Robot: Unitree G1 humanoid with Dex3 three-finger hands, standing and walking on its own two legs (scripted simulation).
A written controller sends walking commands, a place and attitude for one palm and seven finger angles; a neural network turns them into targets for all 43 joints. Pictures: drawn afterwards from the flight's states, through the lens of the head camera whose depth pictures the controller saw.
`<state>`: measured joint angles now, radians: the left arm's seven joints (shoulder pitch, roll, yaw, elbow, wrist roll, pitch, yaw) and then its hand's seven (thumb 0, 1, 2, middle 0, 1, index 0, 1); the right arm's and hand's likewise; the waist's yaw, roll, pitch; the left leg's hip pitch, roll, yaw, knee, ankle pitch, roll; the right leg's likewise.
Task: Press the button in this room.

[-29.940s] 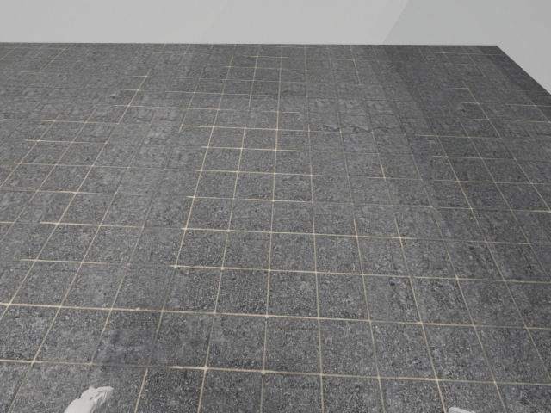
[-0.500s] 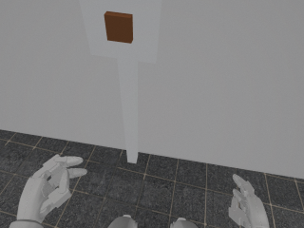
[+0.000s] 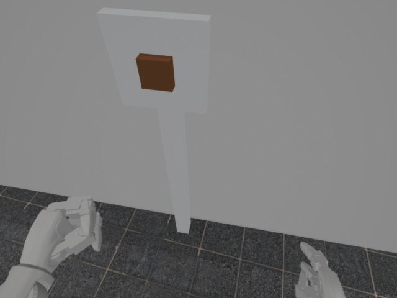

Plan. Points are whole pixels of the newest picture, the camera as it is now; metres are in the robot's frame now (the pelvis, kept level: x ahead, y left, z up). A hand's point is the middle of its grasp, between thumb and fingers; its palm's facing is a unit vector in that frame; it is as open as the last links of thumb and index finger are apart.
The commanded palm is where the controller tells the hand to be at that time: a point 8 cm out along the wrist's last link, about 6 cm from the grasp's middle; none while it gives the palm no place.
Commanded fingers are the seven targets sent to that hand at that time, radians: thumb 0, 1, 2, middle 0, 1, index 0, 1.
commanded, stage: raise the hand and make a fist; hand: left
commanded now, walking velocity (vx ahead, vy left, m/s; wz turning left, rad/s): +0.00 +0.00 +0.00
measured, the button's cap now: (157, 72) +0.51 +0.14 +0.20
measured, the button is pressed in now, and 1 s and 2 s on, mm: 0 0 0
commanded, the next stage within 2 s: aim a knuckle at the button in 1.00 s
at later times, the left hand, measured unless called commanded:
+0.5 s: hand (66, 197) +0.22 +0.21 +0.18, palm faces -0.04 -0.99 -0.11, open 3.1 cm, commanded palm +0.19 +0.25 +0.19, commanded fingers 0.00 0.90 0.90 -1.30 -1.50 -1.30 -1.50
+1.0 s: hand (69, 199) +0.21 +0.20 +0.19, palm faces -0.04 -1.00 -0.09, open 3.1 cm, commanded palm +0.18 +0.25 +0.20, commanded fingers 0.00 0.90 0.90 -1.30 -1.50 -1.30 -1.50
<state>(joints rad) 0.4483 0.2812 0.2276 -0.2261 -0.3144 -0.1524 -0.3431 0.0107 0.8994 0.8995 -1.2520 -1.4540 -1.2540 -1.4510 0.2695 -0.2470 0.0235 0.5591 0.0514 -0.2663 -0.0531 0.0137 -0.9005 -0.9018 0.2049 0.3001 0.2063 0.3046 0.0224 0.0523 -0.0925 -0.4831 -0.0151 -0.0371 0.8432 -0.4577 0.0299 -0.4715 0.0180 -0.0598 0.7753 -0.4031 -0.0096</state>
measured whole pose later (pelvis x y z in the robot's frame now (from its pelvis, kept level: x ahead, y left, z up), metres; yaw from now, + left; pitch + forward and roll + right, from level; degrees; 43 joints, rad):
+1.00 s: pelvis -0.02 -0.01 +0.03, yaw +0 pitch -3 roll -1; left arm 0.17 0.34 0.31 -0.23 -0.33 0.17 -0.36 0.01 0.89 0.90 -1.30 -1.50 -1.30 -1.50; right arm 0.23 -0.26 0.08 0.60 0.07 -0.26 -0.09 0.01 -0.90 -0.90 0.20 0.30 0.21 0.30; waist 0.06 0.06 -0.03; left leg -0.20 -0.02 -0.03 0.57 -0.31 0.02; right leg -0.20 0.02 -0.05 0.53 -0.27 -0.02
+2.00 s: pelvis +0.00 -0.01 +0.03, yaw -1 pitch +1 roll +0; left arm -0.40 0.29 0.19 0.35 -0.23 0.11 -0.24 0.01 0.90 0.90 -1.30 -1.50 -1.30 -1.50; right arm 0.23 -0.24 0.06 0.63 0.06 -0.15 -0.10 0.01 -0.90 -0.90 0.20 0.30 0.21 0.30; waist -0.01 0.03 -0.03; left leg -0.26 -0.02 -0.01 0.56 -0.31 0.02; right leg -0.29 0.01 -0.03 0.55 -0.29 -0.02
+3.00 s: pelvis -0.02 -0.01 +0.02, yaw -2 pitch +5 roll +0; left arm -0.75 0.29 0.22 0.86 -0.15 -0.11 -0.16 0.01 0.90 0.90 -1.30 -1.50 -1.30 -1.50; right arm 0.27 -0.25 0.05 0.62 0.05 -0.08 -0.06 0.01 -0.90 -0.90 0.20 0.30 0.21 0.30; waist -0.07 0.01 -0.04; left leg -0.39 -0.01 0.00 0.61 -0.32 0.02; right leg -0.41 0.02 -0.02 0.60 -0.28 -0.02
